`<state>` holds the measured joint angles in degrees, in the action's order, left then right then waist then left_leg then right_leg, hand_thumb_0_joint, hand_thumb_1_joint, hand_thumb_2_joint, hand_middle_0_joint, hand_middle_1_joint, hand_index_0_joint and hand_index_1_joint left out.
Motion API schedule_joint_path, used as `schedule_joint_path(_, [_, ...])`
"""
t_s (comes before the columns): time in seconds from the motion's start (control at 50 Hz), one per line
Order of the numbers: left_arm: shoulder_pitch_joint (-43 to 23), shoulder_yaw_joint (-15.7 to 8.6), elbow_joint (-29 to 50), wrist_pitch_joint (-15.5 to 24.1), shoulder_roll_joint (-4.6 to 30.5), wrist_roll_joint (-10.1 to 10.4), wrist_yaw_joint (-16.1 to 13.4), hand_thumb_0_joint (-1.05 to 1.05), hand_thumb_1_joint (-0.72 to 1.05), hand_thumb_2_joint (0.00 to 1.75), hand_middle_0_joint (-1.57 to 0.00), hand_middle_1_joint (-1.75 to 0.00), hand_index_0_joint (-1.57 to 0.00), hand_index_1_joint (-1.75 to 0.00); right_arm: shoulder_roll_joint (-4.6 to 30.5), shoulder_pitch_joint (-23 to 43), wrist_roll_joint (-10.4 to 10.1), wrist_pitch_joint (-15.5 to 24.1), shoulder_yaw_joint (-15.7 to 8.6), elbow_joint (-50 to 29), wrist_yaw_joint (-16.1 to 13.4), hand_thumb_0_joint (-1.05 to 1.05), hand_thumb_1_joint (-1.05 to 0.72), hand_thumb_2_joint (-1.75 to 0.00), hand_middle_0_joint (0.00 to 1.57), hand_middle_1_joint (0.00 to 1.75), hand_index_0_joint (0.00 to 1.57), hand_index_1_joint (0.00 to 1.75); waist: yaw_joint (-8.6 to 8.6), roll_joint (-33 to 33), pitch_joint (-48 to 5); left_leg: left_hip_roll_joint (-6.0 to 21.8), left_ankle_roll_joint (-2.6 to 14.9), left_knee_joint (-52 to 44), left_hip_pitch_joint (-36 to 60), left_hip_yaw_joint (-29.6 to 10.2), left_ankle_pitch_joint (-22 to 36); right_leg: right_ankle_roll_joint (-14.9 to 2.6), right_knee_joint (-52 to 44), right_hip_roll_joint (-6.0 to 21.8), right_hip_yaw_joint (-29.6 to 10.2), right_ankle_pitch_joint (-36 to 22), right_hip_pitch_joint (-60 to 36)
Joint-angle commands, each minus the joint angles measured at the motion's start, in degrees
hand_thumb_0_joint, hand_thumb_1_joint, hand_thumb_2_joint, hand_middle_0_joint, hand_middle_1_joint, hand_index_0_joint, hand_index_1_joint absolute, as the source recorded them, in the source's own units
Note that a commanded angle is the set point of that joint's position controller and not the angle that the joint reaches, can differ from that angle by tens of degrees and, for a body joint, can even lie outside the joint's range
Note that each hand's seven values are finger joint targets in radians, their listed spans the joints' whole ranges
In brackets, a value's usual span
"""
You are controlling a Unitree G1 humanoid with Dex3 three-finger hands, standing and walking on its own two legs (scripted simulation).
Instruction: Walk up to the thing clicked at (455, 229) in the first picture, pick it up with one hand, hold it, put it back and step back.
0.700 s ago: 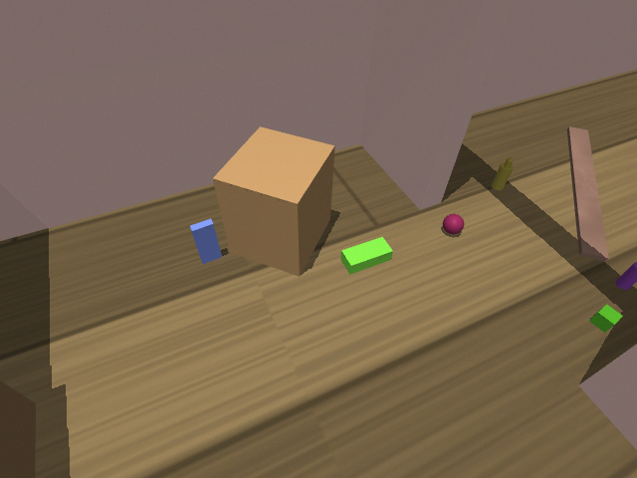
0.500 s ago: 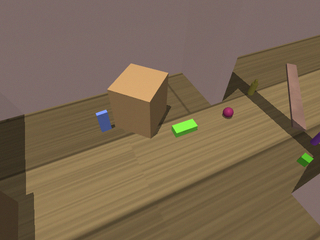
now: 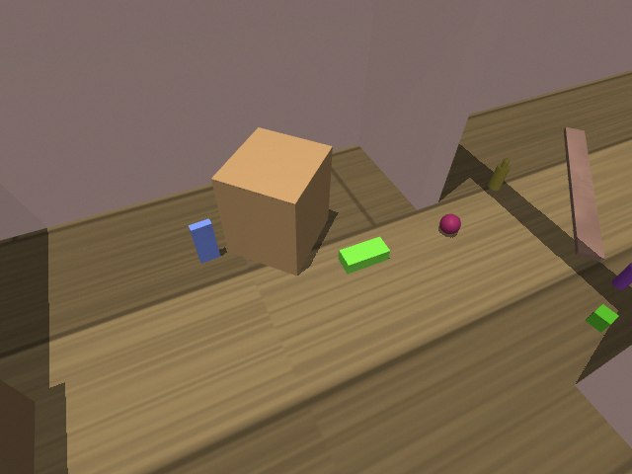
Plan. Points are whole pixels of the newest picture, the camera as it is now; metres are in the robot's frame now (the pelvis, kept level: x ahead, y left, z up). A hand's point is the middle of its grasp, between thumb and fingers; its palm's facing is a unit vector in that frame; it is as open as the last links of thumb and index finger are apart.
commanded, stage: stand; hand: left
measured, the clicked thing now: (450, 224) +1.20 -0.61 -0.74
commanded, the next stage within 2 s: walk up in 0.42 s
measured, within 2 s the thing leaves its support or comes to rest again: neither
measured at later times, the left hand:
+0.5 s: hand out of the picture +0.08 +0.25 -0.16, palm faces -0.09 -0.94 -0.33, open 7.4 cm
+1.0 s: hand (248, 409) +0.25 +0.11 -0.15, palm faces -0.34 -0.88 -0.32, open 7.4 cm
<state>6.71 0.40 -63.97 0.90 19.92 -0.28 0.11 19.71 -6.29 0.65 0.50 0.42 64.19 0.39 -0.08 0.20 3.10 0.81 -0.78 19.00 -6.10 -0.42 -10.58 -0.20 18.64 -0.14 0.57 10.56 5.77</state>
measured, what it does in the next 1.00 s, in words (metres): walks ahead, turning right: right foot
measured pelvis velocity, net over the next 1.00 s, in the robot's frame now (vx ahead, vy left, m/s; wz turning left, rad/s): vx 0.13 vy -0.13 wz -0.37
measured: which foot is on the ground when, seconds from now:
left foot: down 0.00-0.76, up 0.78-1.00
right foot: down 0.00-0.46, up 0.48-0.72, down 0.74-1.00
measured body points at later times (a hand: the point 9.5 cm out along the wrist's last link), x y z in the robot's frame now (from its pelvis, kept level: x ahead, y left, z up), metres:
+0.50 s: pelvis +0.01 +0.00 -0.01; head +0.01 -0.01 +0.44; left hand +0.08 +0.30 -0.13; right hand +0.08 -0.31 -0.13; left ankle +0.00 +0.13 -0.75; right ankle -0.01 -0.12 -0.73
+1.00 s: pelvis +0.13 -0.13 -0.02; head +0.15 -0.14 +0.43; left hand +0.27 +0.15 -0.13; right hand +0.11 -0.47 -0.12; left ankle +0.25 -0.03 -0.72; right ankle +0.09 -0.24 -0.75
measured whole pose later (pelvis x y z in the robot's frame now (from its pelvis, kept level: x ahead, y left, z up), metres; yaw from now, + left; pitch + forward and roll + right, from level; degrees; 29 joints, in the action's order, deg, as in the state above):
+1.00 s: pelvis +0.13 -0.13 -0.02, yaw -21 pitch -2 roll -1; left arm 19.5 -3.5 -49.9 1.0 21.7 -0.8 5.2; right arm 24.9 -13.6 1.5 3.5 -3.5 50.7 3.4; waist -2.3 -2.0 3.7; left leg 5.4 0.6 47.8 -26.6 3.2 -20.6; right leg -2.1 31.2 -2.2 -0.5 17.0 12.2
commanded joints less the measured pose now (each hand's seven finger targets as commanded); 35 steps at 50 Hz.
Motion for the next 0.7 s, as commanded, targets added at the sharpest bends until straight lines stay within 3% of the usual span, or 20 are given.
schedule_joint_path(0.0, [-2.2, -2.5, 3.4, 1.1, 12.1, -0.2, -0.7, 0.00, 0.90, 0.90, -0.20, -0.30, -0.20, -0.30, 11.9, 2.0, -0.2, 1.2, -2.3, -3.4, -0.9, 0.00, -0.90, -0.90, 0.20, 0.30, 0.20, 0.30, 0.00, -0.6, -3.6, 6.2, 1.94, -3.2, -0.4, -5.3, 6.6, -1.35, -3.0, 7.4, -5.5, -6.5, -0.1])
schedule_joint_path(0.38, [-1.9, -2.4, 3.5, 1.0, 12.3, -0.2, -0.7, 0.00, 0.90, 0.90, -0.20, -0.30, -0.20, -0.30, 12.2, 1.4, -0.2, 1.3, -2.5, -3.2, -1.1, 0.00, -0.90, -0.90, 0.20, 0.30, 0.20, 0.30, 0.11, 0.0, -4.6, 6.4, 1.87, -2.8, 1.1, -4.9, 9.0, -1.48, -2.6, 7.6, -5.8, -8.9, -0.5])
schedule_joint_path(0.4, [-0.1, -7.5, 10.3, -0.5, 17.8, -2.4, 2.5, 0.00, 0.90, 0.90, -0.20, -0.30, -0.20, -0.30, 20.6, -1.4, 1.3, 2.9, -7.8, -8.2, -0.9, 0.00, -0.90, -0.90, 0.20, 0.30, 0.20, 0.30, 2.15, 1.4, -6.9, 6.9, 5.83, 3.6, 11.7, -2.8, -13.9, -3.86, 4.0, 3.8, -9.4, 11.0, 14.2])
schedule_joint_path(0.42, [-5.3, -6.9, 11.6, -1.2, 15.7, -2.5, 3.7, 0.00, 0.90, 0.90, -0.20, -0.30, -0.20, -0.30, 21.6, -6.6, 1.5, 3.4, -8.9, -6.5, -1.1, 0.00, -0.90, -0.90, 0.20, 0.30, 0.20, 0.30, 5.22, -3.5, -3.7, 11.9, 8.44, -0.9, 18.9, -7.9, -23.8, -2.65, 10.3, 2.3, -6.2, 19.8, 29.7])
schedule_joint_path(0.44, [-10.2, -7.0, 14.6, -1.6, 13.7, -2.9, 4.8, 0.00, 0.90, 0.90, -0.20, -0.30, -0.20, -0.30, 23.8, -9.6, 1.2, 3.9, -10.2, -6.9, -1.5, 0.00, -0.90, -0.90, 0.20, 0.30, 0.20, 0.30, 7.97, -11.2, -1.2, 23.4, 13.04, -9.8, 17.4, -18.3, -27.4, -1.30, 26.4, 1.5, -3.1, 16.5, 36.9])
schedule_joint_path(0.46, [-9.1, -7.4, 15.6, -1.8, 14.4, -3.4, 5.1, 0.00, 0.90, 0.90, -0.20, -0.30, -0.20, -0.30, 23.7, -7.4, 1.1, 4.3, -10.3, -9.1, -1.6, 0.00, -0.90, -0.90, 0.20, 0.30, 0.20, 0.30, 6.31, -6.0, 0.5, 29.6, 15.39, -11.4, 11.8, -20.0, -22.3, -0.27, 33.1, 6.1, -5.8, 15.5, 37.8])
schedule_joint_path(0.48, [-6.8, -7.7, 15.4, -1.8, 15.1, -3.1, 5.6, 0.00, 0.90, 0.90, -0.20, -0.30, -0.20, -0.30, 22.5, -5.3, 1.0, 4.6, -10.1, -10.6, -1.6, 0.00, -0.90, -0.90, 0.20, 0.30, 0.20, 0.30, 3.91, -2.5, 0.5, 28.6, 14.58, -11.7, 6.9, -18.0, -20.6, -0.25, 35.8, 7.7, -7.4, 13.5, 34.4])
schedule_joint_path(0.52, [-0.8, -8.1, 15.1, -2.1, 15.1, -2.2, 7.0, 0.00, 0.90, 0.90, -0.20, -0.30, -0.20, -0.30, 21.3, -0.4, 1.6, 5.0, -9.8, -13.0, -1.5, 0.00, -0.90, -0.90, 0.20, 0.30, 0.20, 0.30, 0.02, -5.6, 0.5, 25.0, 12.99, -11.5, 4.3, -10.4, -20.1, 0.25, 34.7, 9.8, -7.5, 11.4, 30.4])
schedule_joint_path(0.56, [-0.2, -8.3, 15.5, -2.1, 14.5, -2.0, 8.4, 0.00, 0.90, 0.90, -0.20, -0.30, -0.20, -0.30, 21.0, 0.6, 2.2, 5.1, -10.0, -14.5, -1.0, 0.00, -0.90, -0.90, 0.20, 0.30, 0.20, 0.30, 0.00, -8.4, 1.9, 20.8, 11.62, -9.9, 0.4, -1.7, -17.6, 0.95, 29.5, 9.2, -3.5, 9.8, 26.0])
schedule_joint_path(0.6, [-0.7, -8.3, 16.5, -2.1, 13.8, -2.0, 9.0, 0.00, 0.90, 0.90, -0.20, -0.30, -0.20, -0.30, 21.7, 0.6, 2.4, 5.2, -10.3, -15.2, -0.6, 0.00, -0.90, -0.90, 0.20, 0.30, 0.20, 0.30, 0.15, -9.7, 2.7, 18.4, 10.02, -7.6, -3.2, 3.6, -17.2, 0.73, 24.6, 8.4, -0.3, 8.0, 21.0])
schedule_joint_path(0.64, [1.8, -8.5, 15.8, -1.6, 14.1, -2.1, 8.8, 0.00, 0.90, 0.90, -0.20, -0.30, -0.20, -0.30, 21.4, 1.4, 2.5, 5.0, -10.2, -15.6, -0.2, 0.00, -0.90, -0.90, 0.20, 0.30, 0.20, 0.30, -0.81, -8.4, 1.0, 16.5, 9.01, -2.9, -6.4, 7.6, -17.5, 0.20, 22.0, 6.3, 4.3, 6.0, 14.0])
schedule_joint_path(0.68, [6.8, -9.2, 14.6, -1.1, 15.1, -2.4, 8.2, 0.00, 0.90, 0.90, -0.20, -0.30, -0.20, -0.30, 20.8, 1.2, 2.2, 4.3, -9.8, -15.8, -0.1, 0.00, -0.90, -0.90, 0.20, 0.30, 0.20, 0.30, -3.23, -4.5, -1.2, 14.8, 8.30, 5.9, -11.1, 10.4, -20.3, -0.79, 20.0, 3.5, 7.9, 4.7, 5.7])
